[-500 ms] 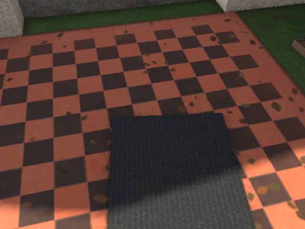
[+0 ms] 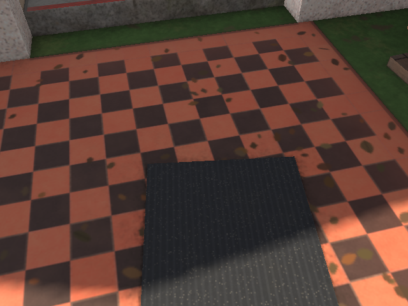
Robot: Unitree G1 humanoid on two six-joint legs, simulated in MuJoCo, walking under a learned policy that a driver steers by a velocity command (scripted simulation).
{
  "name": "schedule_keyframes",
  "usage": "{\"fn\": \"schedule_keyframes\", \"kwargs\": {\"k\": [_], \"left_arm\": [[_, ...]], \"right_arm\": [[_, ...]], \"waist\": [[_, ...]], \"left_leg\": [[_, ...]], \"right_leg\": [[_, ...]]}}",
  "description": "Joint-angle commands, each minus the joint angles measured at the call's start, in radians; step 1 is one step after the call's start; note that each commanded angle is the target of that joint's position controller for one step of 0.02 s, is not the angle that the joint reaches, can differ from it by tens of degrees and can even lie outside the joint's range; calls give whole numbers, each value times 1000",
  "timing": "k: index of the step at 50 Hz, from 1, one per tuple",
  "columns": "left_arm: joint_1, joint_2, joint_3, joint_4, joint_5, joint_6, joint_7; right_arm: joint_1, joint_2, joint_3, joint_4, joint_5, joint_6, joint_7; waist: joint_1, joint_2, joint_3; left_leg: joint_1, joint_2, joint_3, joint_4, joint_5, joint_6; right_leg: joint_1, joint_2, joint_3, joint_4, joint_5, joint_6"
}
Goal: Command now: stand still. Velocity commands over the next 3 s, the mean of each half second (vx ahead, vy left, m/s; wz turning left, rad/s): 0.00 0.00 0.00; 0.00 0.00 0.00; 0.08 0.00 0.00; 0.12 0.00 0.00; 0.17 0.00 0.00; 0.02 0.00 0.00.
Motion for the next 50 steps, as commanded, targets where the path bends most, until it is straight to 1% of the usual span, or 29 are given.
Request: {"fn": "schedule_keyframes", "kwargs": {"k": [1,19,50], "left_arm": [[62,92,14,-5,-1,-5,4],[112,53,10,17,0,-9,10],[165,18,13,20,1,-14,15]], "right_arm": [[38,-86,-12,-8,0,-7,-5],[68,-46,-10,40,0,-6,-14],[95,-14,-14,64,1,-5,-19]], "waist": [[5,-12,43],[4,-9,48],[6,-12,61]], "left_leg": [[52,82,-87,-44,34,29],[59,84,-83,-25,71,30],[60,83,-77,-15,88,27]], "right_leg": [[-117,-117,98,-97,65,-32],[-108,-116,86,-79,120,-31],[-95,-119,77,-70,152,-30]]}}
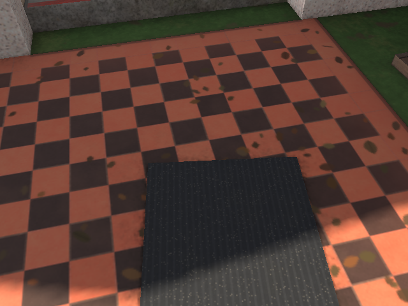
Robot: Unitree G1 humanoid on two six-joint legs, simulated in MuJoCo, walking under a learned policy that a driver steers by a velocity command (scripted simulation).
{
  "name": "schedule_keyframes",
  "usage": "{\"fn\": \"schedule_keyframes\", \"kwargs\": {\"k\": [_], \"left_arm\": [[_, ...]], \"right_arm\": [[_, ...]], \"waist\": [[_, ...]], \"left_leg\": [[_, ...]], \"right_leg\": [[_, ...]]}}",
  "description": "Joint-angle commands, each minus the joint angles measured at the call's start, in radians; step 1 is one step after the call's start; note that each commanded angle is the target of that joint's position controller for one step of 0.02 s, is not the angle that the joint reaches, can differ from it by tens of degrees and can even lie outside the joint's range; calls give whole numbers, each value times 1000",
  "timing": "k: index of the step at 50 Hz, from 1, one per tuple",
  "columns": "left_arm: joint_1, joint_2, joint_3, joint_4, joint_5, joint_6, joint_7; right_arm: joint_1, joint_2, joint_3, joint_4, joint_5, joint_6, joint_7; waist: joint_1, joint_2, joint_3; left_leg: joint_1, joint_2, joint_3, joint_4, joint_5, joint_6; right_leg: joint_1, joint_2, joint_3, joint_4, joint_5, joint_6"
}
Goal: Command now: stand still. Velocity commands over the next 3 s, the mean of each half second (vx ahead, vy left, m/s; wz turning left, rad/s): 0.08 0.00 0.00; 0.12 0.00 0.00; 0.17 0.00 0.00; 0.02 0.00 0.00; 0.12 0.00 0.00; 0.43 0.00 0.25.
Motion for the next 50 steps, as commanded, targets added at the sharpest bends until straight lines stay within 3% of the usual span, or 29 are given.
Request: {"fn": "schedule_keyframes", "kwargs": {"k": [1,4,5,7,9,10,12,13,14,15,17,20,27,37,39,41,43,45,46,47,48,50], "left_arm": [[93,71,11,-2,0,-3,2],[97,69,11,-3,0,-4,2],[106,64,9,0,2,-3,2],[116,99,25,-2,4,2,0],[155,140,45,-6,2,11,-3],[159,132,45,-6,1,11,-2],[104,81,27,-18,7,-1,1],[78,77,23,-22,15,-11,0],[66,76,23,-30,16,-18,-2],[105,59,23,-30,8,-22,-4],[156,60,20,-5,-4,-17,6],[152,73,24,-1,-9,-5,9],[127,69,17,7,-5,8,14],[90,74,12,11,-1,11,14],[98,74,14,15,5,10,12],[101,82,21,9,11,12,6],[119,86,24,-5,10,5,-2],[174,108,31,-9,4,-11,-6],[226,138,41,3,3,-19,-6],[253,176,55,15,3,-24,-5],[262,178,60,15,5,-29,-6],[253,172,64,10,18,-39,-10]], "right_arm": [[72,-72,-10,-3,0,-2,-2],[75,-70,-10,-3,0,-2,-2],[79,-62,-8,0,-1,-2,-2],[61,-70,-13,-14,-6,2,2],[21,-65,-18,-46,-17,2,13],[-1,-35,-10,-64,-25,-4,15],[36,2,2,-64,-21,-23,13],[86,-2,3,-52,-17,-32,12],[133,-44,-6,-39,-12,-42,9],[136,-105,-21,-31,-2,-47,6],[158,-77,-14,-26,-6,-49,-1],[129,-77,-14,-43,-4,-39,-14],[106,-72,-22,-50,3,-30,-17],[86,-70,-26,-44,2,-17,-12],[86,-74,-30,-41,0,-12,-9],[87,-90,-43,-46,-2,-2,0],[84,-84,-46,-64,-2,-3,12],[36,-60,-39,-103,-4,-23,24],[-10,-40,-34,-133,-8,-38,32],[-47,-37,-33,-166,-21,-53,38],[-87,-61,-39,-193,-26,-66,41],[-72,-79,-50,-213,-11,-85,50]], "waist": [[0,-6,57],[0,-6,58],[3,-9,39],[12,-44,69],[42,-119,135],[46,-128,192],[2,-98,204],[-29,-81,172],[-35,-47,139],[0,61,114],[2,69,37],[10,46,2],[14,-3,2],[9,-12,39],[9,-9,37],[5,-20,83],[10,-39,177],[41,-92,231],[65,-161,237],[69,-216,258],[77,-193,273],[55,-160,244]], "left_leg": [[49,83,-72,-41,134,35],[49,83,-72,-41,134,34],[56,74,-67,-45,69,35],[8,24,-28,13,-123,44],[-148,-37,36,157,-287,53],[-197,-29,57,198,-233,51],[-117,22,30,140,-118,55],[-19,37,-2,54,-34,58],[54,63,-56,9,79,65],[81,94,-95,22,277,83],[165,139,-119,30,508,108],[180,129,-95,34,584,103],[155,101,-57,22,514,86],[127,88,-50,-11,369,75],[119,61,-41,-17,149,85],[58,22,-34,14,-224,115],[-68,18,-67,39,-452,133],[-208,-5,-53,132,-448,132],[-297,-38,10,234,-369,116],[-386,-38,83,311,-292,102],[-437,-15,97,329,-281,99],[-421,7,87,309,-294,97]], "right_leg": [[-114,-115,83,-82,191,-24],[-113,-116,83,-82,193,-24],[-108,-110,84,-100,106,-27],[-132,-102,115,-132,-163,-55],[-134,-168,240,-201,-462,-119],[-154,-226,293,-228,-451,-144],[-206,-243,264,-175,-151,-137],[-220,-211,203,-113,48,-106],[-223,-153,127,-44,183,-69],[-190,-86,49,0,225,-38],[-132,-85,37,21,192,-9],[-71,-98,38,9,255,2],[-9,-125,32,-9,364,14],[-23,-137,38,-43,328,10],[-37,-113,32,-52,132,-6],[-99,-88,41,-25,-154,-49],[-167,-110,113,-32,-373,-94],[-130,-166,231,-86,-453,-142],[-51,-226,331,-149,-445,-175],[20,-313,426,-187,-350,-213],[56,-352,449,-181,-204,-232],[92,-362,399,-130,38,-228]]}}
Over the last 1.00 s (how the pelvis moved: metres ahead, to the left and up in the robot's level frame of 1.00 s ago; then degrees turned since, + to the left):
0.02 0.00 0.00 0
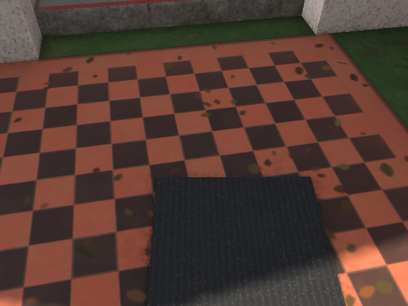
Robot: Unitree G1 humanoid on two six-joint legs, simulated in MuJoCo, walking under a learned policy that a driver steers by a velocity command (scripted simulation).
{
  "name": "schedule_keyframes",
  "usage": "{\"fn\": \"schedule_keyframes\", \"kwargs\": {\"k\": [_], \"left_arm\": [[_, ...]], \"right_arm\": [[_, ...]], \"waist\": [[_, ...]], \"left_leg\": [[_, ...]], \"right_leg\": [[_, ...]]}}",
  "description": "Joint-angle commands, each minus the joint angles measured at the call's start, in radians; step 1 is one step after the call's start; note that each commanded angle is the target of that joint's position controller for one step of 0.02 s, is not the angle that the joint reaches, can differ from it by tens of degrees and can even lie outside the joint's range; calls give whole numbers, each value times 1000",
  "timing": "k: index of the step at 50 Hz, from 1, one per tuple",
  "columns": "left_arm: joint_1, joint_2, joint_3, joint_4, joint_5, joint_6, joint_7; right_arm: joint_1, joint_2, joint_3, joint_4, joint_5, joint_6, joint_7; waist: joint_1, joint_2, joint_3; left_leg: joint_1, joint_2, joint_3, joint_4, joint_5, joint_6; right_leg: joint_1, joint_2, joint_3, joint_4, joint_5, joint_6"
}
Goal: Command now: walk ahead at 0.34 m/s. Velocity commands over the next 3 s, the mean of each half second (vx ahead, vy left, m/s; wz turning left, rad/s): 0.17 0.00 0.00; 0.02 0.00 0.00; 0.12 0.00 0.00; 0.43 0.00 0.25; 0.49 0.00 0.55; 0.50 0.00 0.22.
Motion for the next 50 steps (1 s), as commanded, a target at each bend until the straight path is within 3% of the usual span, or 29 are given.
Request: {"fn": "schedule_keyframes", "kwargs": {"k": [1,2,3,4,5,6,7,9,11,14,17,20,22,23,24,25,26,28,29,30,31,35,50], "left_arm": [[66,150,33,-10,8,-14,-3],[-36,139,29,-42,0,-16,-8],[-125,107,18,-81,-12,-26,-19],[-103,56,9,-116,-11,-35,-23],[-96,85,17,-111,8,-29,-15],[-75,38,9,-102,10,-25,-13],[-69,12,3,-95,5,-25,-18],[-76,25,10,-102,8,-10,-24],[-69,22,12,-98,4,11,-30],[-128,11,4,-106,-10,27,-26],[-190,26,1,-114,-15,33,-13],[-193,32,1,-99,-15,31,-9],[-127,43,2,-71,-7,17,-3],[-56,98,14,-56,1,6,0],[-34,103,11,-43,1,6,1],[-71,58,-4,-52,-7,8,-2],[-128,45,-12,-59,-6,13,-3],[-223,36,-16,-76,3,29,5],[-235,42,-10,-77,-4,37,4],[-232,48,-5,-78,-16,42,2],[-212,38,-5,-71,-22,40,-2],[-143,36,-7,-29,-16,24,-2],[-90,12,-20,26,-17,35,3]], "right_arm": [[-69,-59,-17,-109,15,-49,16],[88,-49,-23,-61,29,-52,19],[264,-103,-48,-6,27,-56,10],[398,-232,-82,30,14,-49,3],[338,-170,-60,24,11,-35,1],[234,-135,-45,-7,6,-35,0],[158,-109,-32,-30,2,-37,-2],[83,-58,-2,-44,2,-42,-11],[98,-44,19,-28,1,-49,-22],[123,-63,38,-9,4,-51,-39],[150,-62,50,8,3,-38,-47],[139,-57,56,14,10,-31,-46],[112,-71,52,10,14,-32,-40],[134,-74,50,-1,14,-34,-39],[253,-8,58,29,35,-13,-39],[250,4,56,47,32,12,-46],[208,0,49,39,15,24,-47],[212,17,48,56,-3,37,-40],[215,17,50,65,-4,41,-38],[195,11,52,59,-6,37,-35],[172,4,54,57,-4,29,-36],[148,-16,53,53,10,6,-48],[169,2,65,71,11,6,-51]], "waist": [[-21,-123,239],[-117,-90,190],[-210,56,134],[-222,324,68],[-146,190,81],[-89,79,113],[-58,16,109],[-17,31,96],[3,73,68],[5,119,56],[-13,160,40],[-3,145,44],[42,86,28],[42,32,-32],[5,-76,-102],[5,-108,-88],[-14,-112,-11],[-71,-63,67],[-73,-52,88],[-56,-25,120],[-36,25,144],[-22,29,61],[-15,46,90]], "left_leg": [[-227,35,6,-71,27,6],[74,3,6,-201,96,21],[338,66,-176,-335,101,50],[485,322,-557,-470,249,135],[398,408,-611,-455,560,152],[299,402,-488,-421,753,168],[242,365,-380,-428,841,164],[208,281,-221,-449,908,112],[230,233,-129,-428,1079,74],[244,206,-62,-397,1219,40],[227,206,-54,-349,1234,34],[181,224,-83,-299,1145,39],[118,198,-79,-217,1021,5],[50,160,-66,-141,771,-12],[21,94,-48,-61,322,-38],[49,51,-30,-32,-25,-37],[61,45,-47,-64,-116,-35],[134,63,-61,-267,35,-34],[178,73,-81,-354,154,-36],[130,102,-110,-377,148,-34],[84,124,-122,-378,178,-26],[133,145,-118,-397,360,-28],[146,160,-113,-407,484,-28]], "right_leg": [[-45,-299,320,-196,256,-217],[-220,-226,211,-122,322,-162],[-392,-97,61,127,464,-93],[-575,61,-118,515,150,-22],[-603,22,-45,685,-31,-34],[-564,-14,-20,755,3,-36],[-529,-36,-15,745,57,-35],[-485,-59,-45,644,104,-31],[-451,-37,-74,541,162,-21],[-414,-3,-111,337,209,-11],[-347,20,-141,204,232,-19],[-253,17,-137,105,285,-42],[-85,-24,-91,-51,521,-60],[49,-127,11,-22,845,-84],[96,-270,129,11,1103,-213],[-1,-343,214,-55,1054,-272],[-111,-324,224,-114,878,-257],[-245,-236,149,-156,570,-160],[-295,-177,102,-166,395,-94],[-299,-122,48,-173,256,-58],[-249,-96,18,-164,290,-47],[-113,-111,16,-105,566,-58],[-154,-104,-7,-92,492,-40]]}}
Over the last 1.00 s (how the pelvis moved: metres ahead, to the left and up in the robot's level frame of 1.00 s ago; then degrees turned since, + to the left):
0.07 0.03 -0.02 0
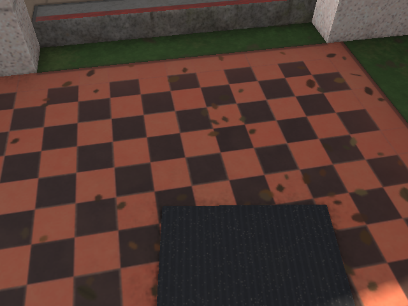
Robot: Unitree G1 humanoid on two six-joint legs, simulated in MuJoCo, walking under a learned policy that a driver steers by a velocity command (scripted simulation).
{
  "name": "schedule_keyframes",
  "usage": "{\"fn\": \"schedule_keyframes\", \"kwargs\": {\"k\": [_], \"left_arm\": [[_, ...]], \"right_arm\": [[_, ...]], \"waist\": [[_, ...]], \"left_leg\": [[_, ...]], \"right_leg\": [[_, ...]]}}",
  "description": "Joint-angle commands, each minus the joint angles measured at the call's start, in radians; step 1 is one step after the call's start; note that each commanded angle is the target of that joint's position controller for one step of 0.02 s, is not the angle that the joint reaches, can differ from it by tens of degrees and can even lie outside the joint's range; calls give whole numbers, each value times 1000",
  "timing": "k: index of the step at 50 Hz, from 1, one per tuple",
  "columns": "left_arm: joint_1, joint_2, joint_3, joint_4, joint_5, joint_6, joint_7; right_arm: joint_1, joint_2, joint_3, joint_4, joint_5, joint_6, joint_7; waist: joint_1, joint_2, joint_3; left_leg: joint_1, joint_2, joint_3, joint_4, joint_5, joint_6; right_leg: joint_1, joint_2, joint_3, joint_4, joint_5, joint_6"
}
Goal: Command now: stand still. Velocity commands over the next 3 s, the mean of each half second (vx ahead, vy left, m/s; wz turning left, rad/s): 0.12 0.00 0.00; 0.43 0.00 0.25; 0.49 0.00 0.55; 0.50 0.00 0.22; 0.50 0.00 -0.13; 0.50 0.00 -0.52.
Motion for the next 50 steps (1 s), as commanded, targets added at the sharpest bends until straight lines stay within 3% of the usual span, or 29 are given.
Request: {"fn": "schedule_keyframes", "kwargs": {"k": [1,11,13,14,16,17,19,21,24,27,29,30,31,32,33,34,35,36,38,40,42,46,50], "left_arm": [[82,55,5,4,-1,0,2],[89,47,-1,18,-3,4,3],[80,45,-2,17,0,7,1],[60,53,2,7,2,9,-1],[-14,63,11,-37,18,8,-14],[-59,58,11,-68,28,4,-21],[-127,73,22,-121,32,-12,-33],[-136,78,32,-146,30,-34,-41],[-178,86,45,-189,18,-49,-53],[-238,70,43,-247,13,-44,-61],[-160,78,50,-238,4,-40,-56],[-9,92,63,-192,-1,-42,-51],[140,140,87,-138,-2,-48,-44],[318,266,127,-109,23,-54,-35],[370,264,121,-90,24,-43,-38],[238,252,108,-104,22,-40,-30],[90,221,97,-138,17,-43,-25],[0,180,83,-156,21,-52,-29],[-10,109,59,-143,22,-67,-32],[15,116,57,-132,20,-83,-27],[36,132,60,-129,25,-90,-23],[74,141,61,-140,36,-91,-8],[74,169,73,-149,39,-100,0]], "right_arm": [[128,-62,-6,11,0,-2,-2],[156,-51,-2,18,0,-5,-3],[178,-55,-4,22,-4,-4,-2],[195,-79,-15,24,-6,-1,-1],[229,-130,-40,24,-4,5,4],[245,-137,-47,24,-3,4,6],[288,-131,-53,35,-18,-9,9],[304,-138,-57,39,-20,-26,11],[286,-144,-56,32,-20,-45,15],[243,-166,-56,17,-19,-55,16],[194,-187,-56,2,-14,-64,20],[185,-201,-57,4,-5,-65,25],[191,-193,-52,1,-4,-68,32],[215,-137,-36,-35,16,-68,47],[193,-92,-32,-63,5,-65,56],[92,-103,-43,-103,2,-56,59],[21,-123,-49,-137,-7,-48,64],[-2,-129,-61,-139,-6,-42,64],[62,-104,-73,-120,-17,-13,68],[50,-93,-84,-132,-16,13,76],[-46,-107,-94,-176,-18,30,84],[-233,-135,-111,-248,-16,41,100],[-328,-132,-114,-285,-18,47,113]], "waist": [[-2,20,66],[-2,20,76],[-14,25,72],[-25,46,92],[-60,119,197],[-75,130,256],[-86,92,300],[-73,54,263],[-52,46,200],[-35,88,182],[17,113,133],[86,100,58],[142,57,-20],[195,-109,-151],[174,-160,-276],[102,-77,-147],[50,-18,-33],[12,21,5],[-44,-35,16],[-70,-55,34],[-70,-79,70],[-50,-76,106],[-48,-76,98]], "left_leg": [[-133,161,-107,-68,385,-6],[-146,162,-112,-80,390,-11],[-145,149,-124,-115,189,7],[-149,153,-153,-139,26,34],[-150,248,-297,-232,-314,121],[-148,312,-362,-273,-374,163],[-58,369,-415,-297,-267,213],[72,358,-369,-263,-22,216],[113,316,-250,-213,307,185],[21,281,-164,-178,469,152],[-79,256,-97,-83,725,122],[-127,241,-55,59,879,105],[-211,196,-23,259,875,78],[-468,95,27,618,559,23],[-548,-18,-57,925,-172,11],[-637,30,-134,983,-117,19],[-656,84,-110,945,-23,24],[-622,115,-113,900,27,35],[-513,115,-89,873,66,32],[-540,97,-65,891,124,31],[-634,101,-56,878,173,24],[-747,94,-31,714,235,-8],[-707,98,22,501,280,-1]], "right_leg": [[58,-122,128,-28,203,-22],[49,-123,123,-26,172,-13],[34,-98,106,-12,47,-15],[-12,-68,77,40,-54,-19],[-216,-8,-13,196,-234,-24],[-312,-25,-30,268,-253,-28],[-498,-72,3,422,-277,-33],[-598,-86,12,502,-254,-31],[-586,-77,-3,505,-193,-31],[-449,-46,-38,384,-150,-49],[-209,13,-82,294,-109,-78],[-14,65,-122,254,-85,-100],[200,62,-90,182,-63,-112],[483,-205,284,54,-266,-194],[529,-432,690,-153,-353,-246],[396,-425,702,-255,-443,-203],[247,-403,573,-266,-349,-166],[156,-341,425,-261,-241,-132],[31,-273,210,-270,-130,-85],[12,-255,121,-294,-114,-73],[20,-265,74,-325,-126,-76],[87,-278,-7,-354,-87,-104],[198,-289,-98,-358,16,-105]]}}
Over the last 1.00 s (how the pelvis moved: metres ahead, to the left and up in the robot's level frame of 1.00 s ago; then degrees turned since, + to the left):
0.15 0.03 0.02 1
